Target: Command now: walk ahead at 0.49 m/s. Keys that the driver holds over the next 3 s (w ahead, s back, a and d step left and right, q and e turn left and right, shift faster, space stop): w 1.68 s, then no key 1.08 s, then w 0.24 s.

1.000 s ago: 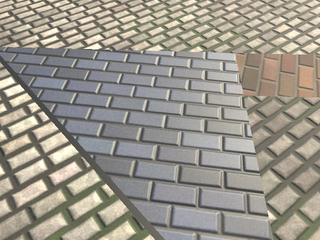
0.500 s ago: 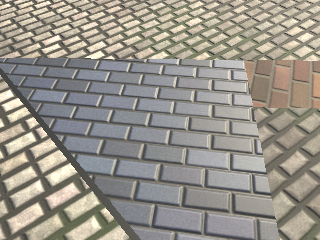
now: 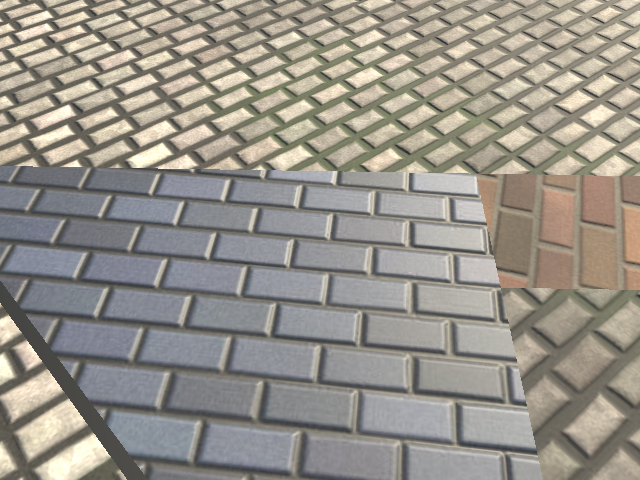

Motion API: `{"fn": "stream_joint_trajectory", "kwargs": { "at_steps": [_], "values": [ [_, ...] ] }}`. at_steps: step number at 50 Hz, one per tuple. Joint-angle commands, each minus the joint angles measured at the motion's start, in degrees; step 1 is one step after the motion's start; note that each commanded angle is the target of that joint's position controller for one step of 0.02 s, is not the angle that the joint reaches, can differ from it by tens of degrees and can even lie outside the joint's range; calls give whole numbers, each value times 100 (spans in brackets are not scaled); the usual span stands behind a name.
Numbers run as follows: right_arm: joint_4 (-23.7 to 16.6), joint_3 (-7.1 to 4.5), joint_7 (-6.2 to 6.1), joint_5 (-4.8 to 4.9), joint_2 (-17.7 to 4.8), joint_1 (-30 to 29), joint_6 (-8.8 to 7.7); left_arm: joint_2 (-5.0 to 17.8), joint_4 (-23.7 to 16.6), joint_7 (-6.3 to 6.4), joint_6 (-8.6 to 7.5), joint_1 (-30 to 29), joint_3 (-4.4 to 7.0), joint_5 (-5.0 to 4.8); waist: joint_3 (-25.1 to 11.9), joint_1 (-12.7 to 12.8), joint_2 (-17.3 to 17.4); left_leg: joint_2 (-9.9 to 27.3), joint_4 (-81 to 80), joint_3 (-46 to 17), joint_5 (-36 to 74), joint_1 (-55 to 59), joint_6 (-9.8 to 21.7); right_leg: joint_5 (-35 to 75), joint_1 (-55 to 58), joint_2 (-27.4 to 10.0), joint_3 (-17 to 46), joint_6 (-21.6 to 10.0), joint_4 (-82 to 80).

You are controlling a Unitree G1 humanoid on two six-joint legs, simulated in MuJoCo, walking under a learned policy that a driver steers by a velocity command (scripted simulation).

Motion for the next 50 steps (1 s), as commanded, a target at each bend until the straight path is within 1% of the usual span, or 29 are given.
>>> {"fn": "stream_joint_trajectory", "kwargs": {
  "at_steps": [1, 4, 8, 11, 13, 15, 16, 17, 18, 19, 20, 21, 22, 23, 24, 25, 26, 29, 32, 35, 40, 43, 44, 45, 46, 47, 48, 49, 50],
  "values": [
    [-103, -45, 1, 25, -462, 245, -160, 238, -170, -52, 89, 256, 46, 27, 222, 190, 298, 1681, -1650, -1564, 207, -310, 710, 565, -393, -344, -26, 141, -488],
    [5, -19, 2, 52, -466, 587, -146, 256, -407, -69, 92, -563, 40, -12, 320, -16, 268, 1562, -1698, -1315, 618, 108, 573, 1254, -867, -387, -188, 281, -1410],
    [162, 17, -38, 47, -456, 1059, -143, 175, -600, -89, 76, -1336, 0, -62, 309, -288, 380, 1508, -1553, -1093, 1234, 694, 378, 1807, -886, -209, -382, 330, -2402],
    [286, 42, -90, -11, -454, 1351, -118, 180, -737, -84, 56, -1799, -8, -61, 338, -438, 434, 1623, -1286, -1064, 1879, 1318, 422, 1630, -975, -65, -476, 283, -2850],
    [359, 37, -132, -56, -506, 1439, -98, 204, -830, -81, 24, -2001, 0, -64, 364, -458, 479, 1766, -1067, -1084, 2321, 1699, 466, 1301, -972, 21, -500, 190, -3080],
    [398, 22, -171, -78, -579, 1333, -84, 249, -840, -67, -25, -1897, 24, -68, 327, -309, 537, 1858, -727, -1024, 3104, 1872, 416, 853, -593, 163, -553, 23, -3359],
    [396, 14, -183, -75, -625, 1209, -81, 295, -750, -37, -52, -1582, 56, -65, 179, -132, 586, 1839, -358, -934, 3931, 1821, 333, 621, -41, 337, -627, -84, -3516],
    [410, 2, -183, -64, -686, 1133, -70, 387, -541, 8, -89, -952, 116, -58, -144, 136, 604, 1772, 326, -853, 4627, 1748, 252, 541, 761, 542, -696, -208, -3712],
    [393, 10, -170, -26, -692, 1013, -61, 548, -194, 69, -148, 74, 206, -9, -680, 578, 462, 1563, 1411, -641, 4462, 1286, 132, 810, 2076, 560, -661, -386, -4003],
    [191, 70, -155, 36, -538, 908, -85, 1000, 25, 145, -195, 1156, 341, 144, -1414, 966, 70, 1321, 3031, -474, 2620, 30, 26, 305, 3674, -604, 577, -712, -4024],
    [131, 164, -99, 251, 45, 1589, -78, 1482, 90, 124, -163, 1433, 465, 186, -2102, 660, -1253, 235, 5179, -178, -1718, -2050, -240, 119, 5106, -2233, 3387, -1562, -4545],
    [187, -11, -130, 90, -599, 1221, -65, 1133, 85, 66, -93, 1106, 419, -48, -1755, 628, -356, 425, 5625, -932, -1786, -2554, -140, 52, 4662, -1968, 3591, -1456, -4880],
    [-12, -32, -109, 66, -572, 702, -92, 863, 25, 44, -107, 499, 332, -106, -922, 379, -234, 690, 5442, -966, -1219, -2700, -118, 380, 3848, -1750, 2610, -1258, -5012],
    [-68, -17, -93, 43, -466, 421, -110, 576, 17, 18, -156, 205, 266, -91, -528, 248, 10, 865, 5151, -932, -882, -2522, -137, 1053, 3165, -1495, 2022, -1096, -5204],
    [-71, -32, -68, -27, -394, 340, -51, 421, 68, 34, -194, 132, 218, -86, -344, 85, -3, 990, 4891, -908, -760, -2314, -174, 1347, 2735, -1250, 1589, -921, -5316],
    [-48, -10, -21, -98, -260, 470, 38, 223, 160, 53, -216, 144, 152, -106, -293, -92, -57, 1071, 4671, -879, -667, -2029, -230, 1498, 2386, -1036, 1218, -759, -5464],
    [-32, -2, 17, -122, -154, 532, 103, 240, 252, 63, -259, 292, 146, -103, -284, -139, -196, 1055, 4559, -827, -676, -1880, -285, 1816, 2232, -1025, 1100, -800, -5513],
    [-173, -11, 87, -151, -122, 109, 208, 400, 466, 85, -338, 662, 165, -145, -77, -203, -162, 1138, 4160, -648, -350, -2226, -420, 2086, 2132, -848, 679, -780, -5733],
    [-466, 3, 116, -120, -176, -748, 237, 413, 576, 83, -321, 977, 133, -138, 136, -58, -175, 1226, 3399, -482, 307, -2661, -531, 2227, 2207, -710, 430, -720, -5890],
    [-682, 67, 123, -59, -111, -1455, 223, 418, 653, 86, -317, 1232, 103, -138, 230, 109, -213, 1141, 2394, -321, 812, -2539, -560, 2416, 2310, -621, 236, -637, -5925],
    [-929, 82, 99, -38, -199, -2204, 190, 487, 858, 156, -280, 1706, 100, -80, 357, 321, -259, 984, 1526, -227, 802, -2567, -400, 2709, 3161, -877, 229, -672, -5749],
    [-974, 36, 78, -42, -278, -2146, 119, 572, 919, 213, -245, 1625, 129, -35, 328, 180, -249, 825, 1152, -173, 215, -2208, -174, 3582, 3553, -1023, 159, -606, -5287],
    [-881, -1, 49, -45, -321, -1828, 88, 620, 918, 224, -237, 1524, 143, -30, 166, 22, -278, 658, 1012, -94, 1, -1679, -78, 4339, 3532, -993, 70, -532, -4879],
    [-657, -60, 9, -56, -388, -1165, 46, 662, 925, 220, -218, 1443, 154, -41, -167, -256, -237, 454, 761, 3, -12, -861, 35, 4911, 3450, -882, -41, -455, -4107],
    [-307, -156, -47, -116, -563, -155, -14, 622, 893, 207, -207, 1372, 136, -65, -709, -641, -50, 494, 561, -91, 153, 456, 204, 4576, 2910, -627, -248, -336, -2962],
    [-126, -296, -111, -258, -1075, 903, -57, 431, 684, 192, -214, 1371, 72, -112, -1480, -944, 542, 1862, 498, -1613, -276, 1950, 530, 2488, 1676, -294, -485, -214, -1168],
    [-93, -388, -73, -228, -1460, 1003, -5, -53, 682, 131, -203, 2066, 14, -315, -2015, -595, 1727, 3195, -351, -4357, -632, 3080, 1364, -1613, -260, 807, -486, -12, 742],
    [-164, -336, -37, -17, -1120, 451, 64, 490, 677, 149, -173, 1515, 151, -153, -1382, -483, 693, 2839, -609, -4157, -1139, 2460, 1136, -1235, -775, 425, 196, -109, 1026],
    [-269, -233, -17, 22, -774, -149, 49, 487, 497, 113, -201, 974, 173, -133, -633, -295, 475, 2631, -736, -3255, -924, 1614, 928, -616, -850, 183, 184, -130, 812]
  ]
}}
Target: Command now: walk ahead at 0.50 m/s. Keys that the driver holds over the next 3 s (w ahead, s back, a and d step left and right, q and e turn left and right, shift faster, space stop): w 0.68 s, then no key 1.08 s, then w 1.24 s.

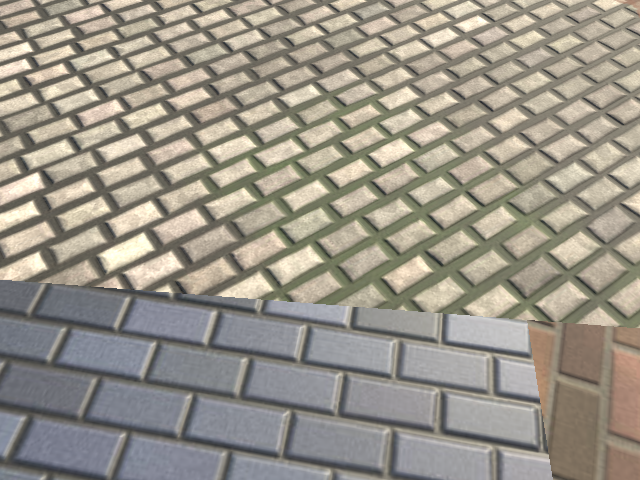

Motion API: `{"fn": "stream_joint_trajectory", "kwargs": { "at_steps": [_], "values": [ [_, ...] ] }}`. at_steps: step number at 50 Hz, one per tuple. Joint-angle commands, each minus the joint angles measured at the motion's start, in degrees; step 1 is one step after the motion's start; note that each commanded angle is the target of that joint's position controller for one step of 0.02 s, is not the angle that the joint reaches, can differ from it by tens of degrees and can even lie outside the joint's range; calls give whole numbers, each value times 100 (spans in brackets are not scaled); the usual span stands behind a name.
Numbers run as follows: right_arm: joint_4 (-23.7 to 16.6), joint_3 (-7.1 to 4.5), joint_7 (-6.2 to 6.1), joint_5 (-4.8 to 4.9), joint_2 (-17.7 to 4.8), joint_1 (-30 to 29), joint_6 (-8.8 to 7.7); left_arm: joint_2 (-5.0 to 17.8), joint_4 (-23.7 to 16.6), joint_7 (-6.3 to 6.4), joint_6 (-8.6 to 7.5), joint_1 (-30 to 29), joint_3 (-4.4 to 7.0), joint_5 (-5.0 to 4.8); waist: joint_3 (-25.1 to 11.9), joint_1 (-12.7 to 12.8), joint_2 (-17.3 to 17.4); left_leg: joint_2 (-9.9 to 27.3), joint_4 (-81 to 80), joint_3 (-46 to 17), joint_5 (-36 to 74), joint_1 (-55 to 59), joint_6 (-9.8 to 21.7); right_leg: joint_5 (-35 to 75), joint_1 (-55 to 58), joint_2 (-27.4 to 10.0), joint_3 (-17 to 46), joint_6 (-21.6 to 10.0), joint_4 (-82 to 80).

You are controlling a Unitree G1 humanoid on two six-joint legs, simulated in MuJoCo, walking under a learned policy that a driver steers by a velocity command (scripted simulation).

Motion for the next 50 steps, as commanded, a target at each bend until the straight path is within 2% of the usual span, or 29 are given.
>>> {"fn": "stream_joint_trajectory", "kwargs": {
  "at_steps": [1, 3, 6, 8, 13, 17, 19, 21, 22, 23, 24, 25, 26, 27, 28, 29, 30, 31, 32, 34, 36, 38, 40, 42, 45, 47, 48, 49, 50],
  "values": [
    [185, -174, 12, 84, -602, 1047, -1, 561, -470, -40, -97, -235, 146, 14, -376, -364, 195, 1904, -2036, -2688, -228, 2170, 893, 799, -2576, -469, 391, -133, 1375],
    [327, -77, -29, 107, -316, 1074, -69, 340, -413, -97, 42, -90, 128, 146, -244, -66, 327, 1506, -2246, -1895, 400, 1481, 620, 1006, -2020, -647, 344, -20, 924],
    [552, -81, -61, 129, -452, 1542, -176, 269, -499, -165, 182, -325, 140, 185, -140, 12, 356, 1366, -2386, -1488, 1092, 1379, 658, 1207, -2139, -678, 191, 129, 597],
    [623, -86, -76, 121, -535, 1781, -169, 325, -677, -187, 238, -832, 143, 176, 22, -58, 347, 1276, -2524, -1304, 1098, 1454, 632, 1604, -2555, -763, 89, 218, 245],
    [739, -11, -83, 112, -460, 2321, -125, 285, -1053, -203, 243, -1962, 84, 88, 202, -323, 395, 1125, -2546, -988, 1675, 1798, 487, 2424, -2844, -707, -130, 334, -1092],
    [892, 10, -127, 83, -466, 2760, -109, 280, -1258, -190, 215, -2583, 39, 71, 281, -525, 456, 1233, -2388, -907, 2176, 2413, 503, 2526, -2850, -529, -293, 238, -1820],
    [948, 11, -172, 33, -475, 2863, -80, 294, -1371, -168, 187, -2818, 34, 78, 339, -563, 442, 1364, -2212, -911, 2554, 2787, 581, 2313, -2914, -461, -331, 135, -2046],
    [979, -17, -213, 0, -560, 2825, -65, 330, -1428, -142, 140, -2817, 46, 69, 325, -484, 469, 1466, -1921, -874, 3131, 3038, 580, 1930, -2706, -359, -366, -17, -2259],
    [969, -26, -225, -6, -593, 2702, -63, 359, -1389, -122, 112, -2619, 67, 62, 240, -349, 494, 1458, -1647, -782, 3759, 3026, 519, 1716, -2310, -236, -425, -122, -2410],
    [962, -41, -231, 0, -646, 2596, -62, 424, -1263, -88, 80, -2199, 111, 62, 32, -162, 539, 1418, -1179, -704, 4515, 2972, 440, 1537, -1689, -46, -507, -230, -2537],
    [959, -51, -219, 26, -684, 2488, -46, 503, -991, -46, 32, -1393, 178, 71, -351, 180, 457, 1275, -300, -574, 4871, 2832, 345, 1683, -754, 148, -597, -356, -2870],
    [896, -33, -207, 84, -646, 2402, -50, 741, -673, 10, -27, -381, 287, 159, -894, 570, 316, 1069, 891, -432, 4069, 2030, 213, 1925, 694, -150, -244, -559, -3031],
    [671, 54, -163, 216, -294, 2551, -63, 1334, -565, 58, -51, 484, 438, 300, -1704, 694, -496, 529, 2896, -116, 1529, 466, 0, 1530, 2302, -1744, 1729, -1006, -3190],
    [705, -14, -123, 286, -285, 2956, -53, 1468, -557, -21, 56, 397, 485, 145, -2202, 459, -1185, -369, 4478, -478, -2041, -855, -93, 1385, 2866, -2626, 4018, -1629, -4034],
    [624, -104, -144, 152, -595, 2451, -9, 1220, -643, -59, 104, -264, 431, 6, -1297, 237, -367, 76, 4696, -952, -1623, -1379, -20, 890, 2129, -2351, 3323, -1438, -4156],
    [472, -101, -114, 110, -535, 1976, -34, 848, -740, -74, 82, -755, 328, -10, -593, 123, -136, 275, 4470, -921, -1193, -1447, -14, 946, 1267, -2140, 2598, -1279, -4379],
    [444, -102, -95, 104, -414, 1822, -27, 571, -731, -74, 45, -987, 247, 29, -191, -82, 20, 472, 4055, -905, -913, -1226, -17, 1244, 585, -1846, 2057, -1035, -4611],
    [423, -112, -70, 21, -333, 1793, 53, 342, -658, -49, -2, -1006, 168, 22, -48, -274, 6, 615, 3700, -921, -733, -919, -45, 1542, 145, -1494, 1573, -737, -4734],
    [486, -85, -26, -25, -165, 2051, 137, 345, -577, -18, -45, -889, 156, 34, -104, -390, -263, 632, 3518, -872, -685, -658, -112, 1756, -50, -1469, 1359, -742, -4788],
    [451, -97, 12, -48, -136, 1936, 243, 423, -423, -7, -142, -513, 163, 28, -44, -437, -184, 646, 3345, -763, -554, -709, -212, 2252, -155, -1354, 1114, -796, -4866],
    [315, -113, 3, -19, -207, 1556, 307, 575, -385, 6, -188, -349, 163, 30, 125, -466, -83, 663, 2963, -629, -278, -978, -353, 3711, -148, -1327, 769, -798, -4818],
    [183, -89, -26, 1, -180, 1200, 333, 560, -312, 5, -177, -148, 113, 16, 94, -447, -158, 631, 2357, -477, 60, -1013, -438, 5374, -42, -1189, 336, -698, -4547],
    [81, -19, -35, 68, -76, 860, 322, 522, -294, 8, -132, -66, 63, 4, -16, -362, -302, 499, 1611, -299, 452, -712, -437, 5922, -28, -994, 21, -506, -4371],
    [44, 36, -59, 103, -38, 613, 321, 516, -236, 36, -87, 111, 26, -2, -117, -229, -422, 349, 1073, -167, 771, -462, -389, 6098, 149, -945, -74, -395, -4232],
    [54, 69, -139, 93, -115, 484, 306, 477, -136, 94, 2, 285, -14, 34, -149, -123, -504, 237, 626, -167, 689, -275, -298, 6111, 529, -1075, -6, -456, -3936],
    [142, 57, -189, 64, -197, 667, 262, 480, -107, 139, 52, 226, -19, 69, -171, -190, -501, 172, 320, -242, 319, 13, -184, 6111, 684, -1208, 132, -522, -3560],
    [268, 36, -220, 52, -242, 967, 225, 498, -120, 158, 68, 141, -16, 64, -229, -305, -449, 109, -33, -279, 287, 334, -121, 6054, 736, -1202, 213, -481, -3251],
    [447, 21, -254, 43, -258, 1427, 162, 524, -130, 166, 71, -2, -10, -8, -336, -549, -262, 95, -767, -304, 866, 903, -53, 5754, 698, -1072, 178, -355, -2718],
    [589, -44, -287, -7, -564, 1910, 63, 482, -129, 178, 43, 185, -29, -57, -721, -619, 122, 685, -823, -800, 3169, 1861, 50, 4645, 324, -782, 62, -143, -1930]
  ]
}}
Over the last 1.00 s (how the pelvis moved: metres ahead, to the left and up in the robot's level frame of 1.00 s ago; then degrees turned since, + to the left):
0.55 -0.01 -0.01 1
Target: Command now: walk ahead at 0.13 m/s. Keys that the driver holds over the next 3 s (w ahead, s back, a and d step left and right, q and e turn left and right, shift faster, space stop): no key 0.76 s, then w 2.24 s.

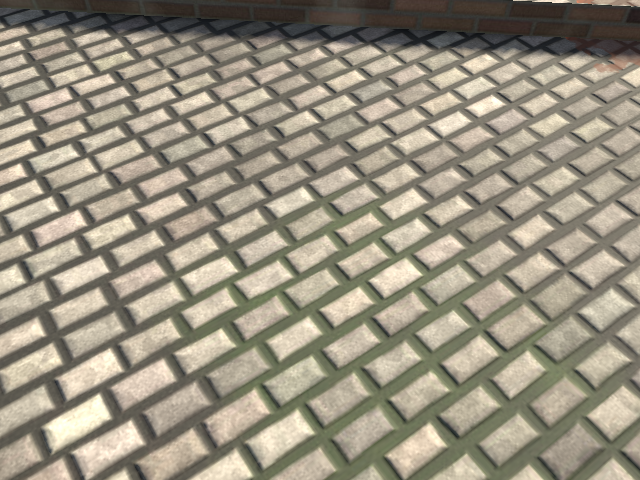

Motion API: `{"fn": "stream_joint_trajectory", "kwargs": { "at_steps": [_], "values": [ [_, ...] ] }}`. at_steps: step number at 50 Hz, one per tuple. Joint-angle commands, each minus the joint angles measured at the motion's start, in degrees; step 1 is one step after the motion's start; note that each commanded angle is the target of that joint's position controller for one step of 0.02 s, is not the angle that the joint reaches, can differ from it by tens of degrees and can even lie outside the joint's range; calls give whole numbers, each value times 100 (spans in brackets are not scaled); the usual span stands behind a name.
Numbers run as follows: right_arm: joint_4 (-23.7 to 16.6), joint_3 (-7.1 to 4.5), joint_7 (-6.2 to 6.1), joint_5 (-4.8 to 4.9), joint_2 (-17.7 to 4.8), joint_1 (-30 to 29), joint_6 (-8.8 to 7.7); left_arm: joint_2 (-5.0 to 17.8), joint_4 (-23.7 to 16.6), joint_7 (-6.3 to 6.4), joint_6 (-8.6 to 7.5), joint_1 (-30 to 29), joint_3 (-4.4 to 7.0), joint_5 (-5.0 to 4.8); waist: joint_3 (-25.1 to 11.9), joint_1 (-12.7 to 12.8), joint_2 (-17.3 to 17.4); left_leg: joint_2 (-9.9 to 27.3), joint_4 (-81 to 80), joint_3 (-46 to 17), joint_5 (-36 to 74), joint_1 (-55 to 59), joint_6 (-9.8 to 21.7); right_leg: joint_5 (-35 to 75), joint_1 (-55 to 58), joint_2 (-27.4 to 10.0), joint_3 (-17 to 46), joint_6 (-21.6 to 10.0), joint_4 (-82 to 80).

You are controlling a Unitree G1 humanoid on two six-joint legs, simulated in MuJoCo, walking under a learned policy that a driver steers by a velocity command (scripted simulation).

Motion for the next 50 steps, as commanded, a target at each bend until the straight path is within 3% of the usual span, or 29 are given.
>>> {"fn": "stream_joint_trajectory", "kwargs": {
  "at_steps": [1, 2, 3, 4, 5, 6, 8, 11, 13, 16, 17, 18, 20, 21, 29, 38, 39, 42, 44, 45, 46, 48, 50],
  "values": [
    [310, -252, -91, -64, -1137, 1992, -167, 332, -125, 76, -12, 839, 25, -225, -1447, -486, 670, 1927, -189, -1769, 5029, 2962, 935, 806, -1257, -501, 170, -13, 2703],
    [292, -189, -45, 148, -969, 1843, -86, 373, 41, 68, 144, 1141, 89, -226, -1890, -445, 962, 2401, -436, -2487, 4975, 2797, 1635, -1548, -1489, -122, 454, 94, 3439],
    [190, -156, -23, 218, -851, 1377, -28, 599, 3, 55, 264, 794, 148, -56, -1385, -361, 637, 2246, -852, -2372, 3239, 2115, 1697, -1687, -1751, -283, 685, 149, 3709],
    [131, -97, -29, 159, -679, 991, 20, 559, -103, 29, 321, 253, 155, 70, -756, -340, 378, 1956, -1225, -2159, 1893, 1501, 1489, -1455, -1946, -356, 723, 196, 3731],
    [103, -35, -55, 79, -544, 733, 55, 475, -158, 8, 369, -21, 152, 80, -427, -208, 214, 1672, -1530, -1818, 1149, 962, 1206, -1044, -1834, -500, 799, 239, 3350],
    [110, 0, -95, 48, -469, 568, 70, 386, -173, -4, 428, -88, 132, 77, -264, -67, 267, 1411, -1708, -1484, 765, 547, 969, -729, -1564, -594, 786, 310, 2905],
    [192, 22, -97, 15, -470, 605, 48, 206, 1, 18, 526, 155, 75, 69, -397, 35, 308, 1112, -1685, -1122, 565, 401, 709, -463, -1105, -511, 622, 380, 2262],
    [286, 7, -67, 60, -625, 773, 45, 250, 47, 83, 645, -11, 49, 16, -508, -71, 400, 1064, -1812, -1216, -783, 482, 608, -278, -932, -489, 554, 391, 1517],
    [301, -19, -61, 86, -717, 721, 126, 310, 44, 84, 672, -140, 36, 8, -400, -94, 487, 1042, -1978, -1361, -2010, 297, 514, 18, -815, -492, 492, 364, 1091],
    [355, -56, -68, 144, -751, 752, 270, 311, 138, 70, 617, -24, -13, 71, -84, -45, 257, 952, -2090, -1437, -3073, -196, 124, 657, -388, -605, 541, 244, 92],
    [392, -69, -65, 146, -720, 835, 301, 363, 120, 71, 562, 3, -31, 111, 64, -90, 135, 861, -2002, -1408, -3037, -217, -46, 598, -455, -823, 806, 192, -286],
    [395, -79, -49, 176, -620, 954, 345, 506, 113, 68, 511, -148, -21, 52, 302, -289, -295, 565, -1932, -1149, -2637, 73, -160, 86, -1173, -883, 1053, 115, -445],
    [462, -49, -16, 122, -500, 1016, 357, 354, 108, 58, 375, -305, -82, 0, 217, -388, -607, 447, -1400, -906, -1725, 1018, -162, -289, -1894, -1001, 1257, 135, -939],
    [514, -30, 0, 108, -442, 1109, 349, 394, 96, 67, 329, -390, -76, -13, 132, -458, -642, 412, -1243, -841, -1451, 1280, -165, -305, -1997, -1029, 1311, 152, -1081],
    [726, 64, 3, 87, -391, 1168, 268, 379, 130, 65, 294, -146, -79, -28, 70, -356, -184, 441, -1177, -838, -1193, 1131, -195, 166, -1625, -974, 1226, 70, -1009],
    [911, 122, -39, 92, -327, 1324, 247, 301, 194, 57, 294, -3, -105, -30, 49, -299, -113, 481, -1133, -869, -1029, 1060, -198, 530, -1416, -930, 1126, 45, -868],
    [940, 125, -39, 91, -317, 1381, 252, 298, 220, 55, 296, 77, -105, -23, -56, -286, -130, 425, -1123, -846, -1395, 1089, -190, 120, -1383, -891, 1126, 26, -913],
    [831, 35, -13, 65, -480, 1287, 312, 580, 143, 36, 368, 191, 24, 5, 302, -190, -341, 62, -617, -601, -3180, 361, -23, -1992, -1572, -889, 1413, -277, -1006],
    [614, 53, 46, 27, -266, 886, 286, 709, 185, 40, 379, 491, 111, -6, 572, 11, -809, -219, 311, -162, -2512, -372, -93, -2588, -1279, -1521, 2317, -590, -1653],
    [523, 61, 82, -43, -186, 804, 247, 856, 191, 56, 360, 450, 183, 7, 667, 5, -1025, -122, 901, -25, -1964, -606, -102, -2451, -1147, -1959, 2687, -773, -1892],
    [443, 30, 110, -69, -286, 732, 196, 870, 170, 57, 327, 415, 220, 29, 659, -5, -917, 52, 1269, -114, -1921, -882, -80, -2128, -990, -2142, 2809, -892, -1975],
    [338, -37, 169, -61, -412, 744, 89, 879, 141, 37, 242, 333, 269, 59, 536, -117, -717, 194, 1425, -206, -2079, -1076, -46, -1601, -670, -2090, 2570, -885, -1831],
    [229, -74, 196, -20, -419, 707, 3, 863, 121, 15, 174, 219, 296, 47, 565, -185, -791, 159, 960, -81, -2146, -573, -32, -1234, -915, -1894, 2189, -792, -1588]
  ]
}}
Over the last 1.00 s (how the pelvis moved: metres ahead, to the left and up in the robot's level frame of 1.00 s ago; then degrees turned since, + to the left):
0.48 -0.02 0.00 0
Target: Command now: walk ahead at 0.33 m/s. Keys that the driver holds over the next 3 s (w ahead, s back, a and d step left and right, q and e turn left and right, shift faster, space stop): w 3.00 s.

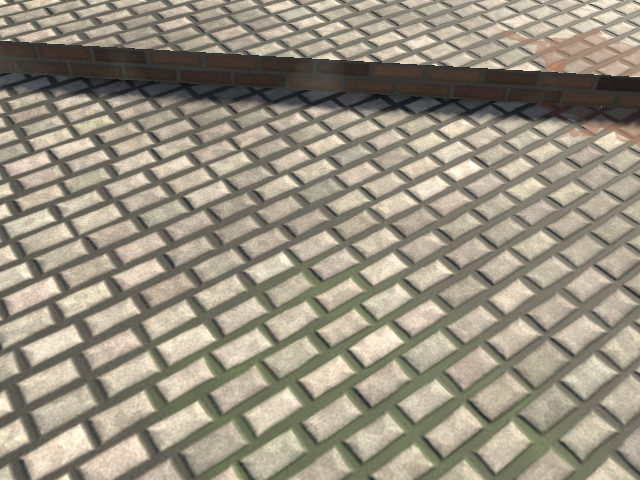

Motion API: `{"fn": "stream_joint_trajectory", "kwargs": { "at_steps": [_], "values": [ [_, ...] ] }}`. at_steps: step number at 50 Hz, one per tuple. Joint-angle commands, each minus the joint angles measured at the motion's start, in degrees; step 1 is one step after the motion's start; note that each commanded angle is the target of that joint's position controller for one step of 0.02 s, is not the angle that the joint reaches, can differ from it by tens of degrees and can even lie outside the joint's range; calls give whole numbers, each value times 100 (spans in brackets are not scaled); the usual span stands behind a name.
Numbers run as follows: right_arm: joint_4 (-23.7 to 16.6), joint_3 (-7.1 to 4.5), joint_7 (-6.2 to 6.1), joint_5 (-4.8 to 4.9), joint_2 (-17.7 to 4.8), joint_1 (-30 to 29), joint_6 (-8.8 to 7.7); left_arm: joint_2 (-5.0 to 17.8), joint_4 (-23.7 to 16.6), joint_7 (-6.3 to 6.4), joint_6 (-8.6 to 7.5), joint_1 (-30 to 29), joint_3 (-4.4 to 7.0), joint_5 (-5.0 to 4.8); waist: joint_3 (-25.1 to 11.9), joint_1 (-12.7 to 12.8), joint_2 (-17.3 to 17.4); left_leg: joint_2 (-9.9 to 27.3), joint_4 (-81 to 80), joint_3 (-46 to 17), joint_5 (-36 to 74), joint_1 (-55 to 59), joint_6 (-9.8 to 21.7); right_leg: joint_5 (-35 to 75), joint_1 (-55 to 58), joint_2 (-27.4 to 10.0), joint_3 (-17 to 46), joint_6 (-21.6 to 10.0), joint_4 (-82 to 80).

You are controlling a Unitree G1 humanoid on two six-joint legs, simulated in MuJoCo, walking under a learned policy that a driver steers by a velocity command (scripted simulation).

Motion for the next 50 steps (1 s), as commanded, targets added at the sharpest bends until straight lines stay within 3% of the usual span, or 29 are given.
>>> {"fn": "stream_joint_trajectory", "kwargs": {
  "at_steps": [1, 3, 4, 5, 6, 7, 9, 11, 16, 18, 21, 24, 26, 29, 32, 33, 35, 36, 37, 38, 39, 40, 41, 42, 43, 44, 45, 48, 50],
  "values": [
    [-457, -123, 46, 48, -359, -281, -205, 736, -166, -12, -120, -6, 175, 0, 1161, -160, -521, 69, -503, 76, -36, -246, 23, -1549, -792, -1434, 1462, -940, -1139],
    [-193, -148, 19, 112, -216, 560, -271, 674, -234, -10, -169, -196, 173, -27, 1085, -523, -271, -181, -1518, 199, 516, 1384, -3, -1171, -1609, -1069, 1016, -767, -551],
    [-18, -242, -17, 53, -482, 1232, -339, 496, -279, -29, -232, -245, 110, -16, 843, -758, 341, 246, -1963, -493, 287, 2461, 57, -691, -2187, -691, 536, -550, 397],
    [3, -417, -50, 46, -1187, 1833, -353, 40, -571, -101, -279, -403, -33, -83, 526, -949, 1793, 1687, -3042, -2838, -1359, 3135, 529, -891, -3184, 52, -371, -197, 2263],
    [142, -434, -34, 82, -1189, 2020, -268, 574, -696, -138, -273, -652, 107, 87, 679, -909, 1531, 2182, -3275, -3856, -1443, 2816, 922, -1179, -3560, 52, -175, -269, 3343],
    [-76, -360, -20, 39, -942, 1364, -250, 655, -731, -191, -269, -818, 141, 102, 958, -546, 722, 2023, -3198, -3319, -1111, 2354, 898, -712, -3570, -286, 109, -329, 3767],
    [-338, -315, -16, 48, -795, 704, -334, 414, -669, -261, -290, -807, 98, 18, 910, -238, 333, 1636, -3330, -2334, 161, 1915, 710, 16, -3165, -568, 184, -283, 3650],
    [-314, -233, -58, 88, -591, 724, -419, 427, -661, -284, -220, -790, 116, 40, 779, -127, 431, 1367, -3375, -1648, 1281, 1983, 592, 343, -2999, -629, 89, -174, 3323],
    [-113, -201, -110, 105, -669, 1084, -441, 387, -1093, -363, -56, -1782, 99, 88, 666, -211, 600, 1052, -3095, -704, 3787, 2202, 573, 979, -2981, -357, -351, 26, 2464],
    [-18, -224, -110, 22, -741, 1506, -451, 498, -965, -425, 27, -1603, 141, 98, 422, -273, 720, 1272, -2842, -718, 3630, 2523, 818, 1523, -3145, -439, -297, -84, 3071],
    [-31, -188, -95, -4, -598, 1625, -458, 615, -1179, -473, 21, -2290, 194, 152, 888, -358, 439, 1388, -2760, -818, 3445, 2607, 920, 1600, -3891, -556, -242, -182, 3121],
    [198, -237, -201, -92, -700, 2068, -604, 766, -1741, -467, -201, -3569, 277, 67, 1431, -710, 496, 1436, -2765, -1153, 2521, 3876, 927, 1768, -5628, -716, 129, -159, 2291],
    [5, -276, -269, -85, -834, 1314, -745, 712, -1855, -494, -296, -3526, 254, 85, 1450, -490, 323, 1076, -2637, -754, 2112, 2741, 692, 3298, -4325, -699, -10, -122, 1135],
    [-43, -185, -258, 77, -599, 1034, -800, 434, -1762, -607, -313, -3292, 185, 13, 1130, -552, 124, 832, -2274, -435, 1480, 1478, 487, 4802, -2242, -589, -246, -306, 451],
    [103, -175, -299, -70, -610, 1535, -651, 522, -1844, -571, -334, -3511, 151, 86, 1365, -919, 177, 707, -1294, -434, 1944, 2320, 414, 4449, -2524, -545, -345, -305, -260],
    [175, -154, -337, -131, -624, 1623, -550, 560, -1739, -503, -336, -3260, 162, 107, 1127, -877, 148, 621, -543, -410, 2288, 2496, 373, 4472, -2178, -507, -437, -293, -386],
    [178, -183, -361, -181, -825, 1579, -426, 927, -1040, -330, -396, -1191, 294, 171, 156, -84, 141, 496, 2024, -510, 3443, 2405, 469, 4433, -335, -425, -572, -345, -675],
    [167, -256, -336, 0, -955, 1403, -425, 1161, -672, -308, -432, 33, 406, 252, -458, 623, -267, 196, 3880, -265, 2873, 1563, 357, 4875, 1286, -603, -625, -323, -825],
    [262, -244, -315, 207, -435, 2089, -396, 1591, -580, -380, -496, 198, 448, 428, -818, 172, -1323, -450, 6685, -112, -2923, -932, 110, 7703, 3249, -1645, 14, -557, 1126],
    [125, -243, -418, 639, -571, 2307, -472, 1744, -673, -429, -509, 718, 487, 170, -2187, 316, -1404, -428, 7270, -1184, -2582, -2419, 121, 9679, 5112, -2900, 1364, -1146, 2510],
    [-38, -245, -436, 644, -820, 1730, -496, 1544, -786, -418, -428, 506, 451, 87, -2554, 609, -475, -73, 6843, -1056, -1715, -3050, 62, 7382, 4881, -3098, 1999, -1558, 1623],
    [-205, -246, -383, 407, -831, 1131, -440, 1359, -881, -290, -371, 90, 408, 131, -2125, 422, -240, 233, 6273, -724, -1140, -3004, -14, 4516, 3644, -2934, 2257, -1668, 756],
    [-262, -235, -286, 77, -740, 501, -341, 1013, -831, -171, -330, -306, 327, 132, -1170, 281, 274, 237, 6116, -360, -918, -2742, -51, 3118, 2022, -2461, 2117, -1578, 23],
    [-298, -212, -166, -126, -581, 728, -235, 1105, -878, -116, -409, -225, 314, 149, -906, 115, -191, 383, 6012, -504, -767, -2534, 11, 2598, 1147, -2761, 2303, -1859, -94],
    [-302, -198, -89, -261, -516, 643, -129, 956, -803, -116, -450, -157, 280, 83, -576, -1, -11, 490, 5988, -462, -987, -2393, 47, 2141, 330, -2689, 2357, -1828, -238],
    [-502, -198, -27, -212, -436, 162, -120, 692, -738, -168, -548, -423, 170, -13, 91, -238, 178, 743, 4631, -818, -74, -2259, 63, 1785, -655, -2329, 1773, -1420, -551],
    [-764, -123, 37, -121, -207, -390, -92, 756, -711, -177, -611, -724, 169, -41, 672, -430, -1, 790, 3260, -591, 533, -1812, -87, 1636, -1692, -1808, 1211, -1141, -1098],
    [-820, -72, 167, -85, -229, -426, -200, 678, -737, -221, -635, -967, 146, -16, 540, -575, -557, 555, 848, -166, 2251, -239, -105, 3388, -2116, -956, -107, -932, -1011],
    [-851, -43, 179, 31, -275, -701, -225, 785, -688, -249, -614, -644, 160, -120, 322, -415, -446, 386, 294, -27, 2613, 5, -56, 3584, -1434, -1124, -46, -914, -1109]
  ]
}}
Over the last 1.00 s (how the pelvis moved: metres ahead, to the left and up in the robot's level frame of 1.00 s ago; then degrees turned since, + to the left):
0.08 -0.01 0.01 0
